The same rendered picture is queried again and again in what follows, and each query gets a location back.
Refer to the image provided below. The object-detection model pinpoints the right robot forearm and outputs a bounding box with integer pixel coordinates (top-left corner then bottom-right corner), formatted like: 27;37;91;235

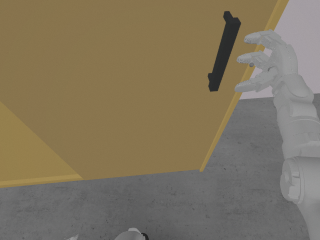
271;74;320;160

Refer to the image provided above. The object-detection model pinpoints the right robot hand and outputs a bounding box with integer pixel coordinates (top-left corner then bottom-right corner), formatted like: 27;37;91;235
234;29;298;93

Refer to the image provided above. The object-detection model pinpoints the robot right upper arm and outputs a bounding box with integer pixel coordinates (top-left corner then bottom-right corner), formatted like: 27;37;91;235
280;156;320;240

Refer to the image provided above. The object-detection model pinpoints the left robot shin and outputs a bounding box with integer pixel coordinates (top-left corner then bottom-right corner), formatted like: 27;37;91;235
128;228;141;234

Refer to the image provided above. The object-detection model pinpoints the handle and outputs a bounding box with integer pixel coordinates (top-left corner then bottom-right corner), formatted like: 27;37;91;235
208;11;241;92

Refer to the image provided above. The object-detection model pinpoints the wardrobe door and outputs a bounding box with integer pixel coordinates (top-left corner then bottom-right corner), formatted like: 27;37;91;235
0;101;78;182
0;0;278;180

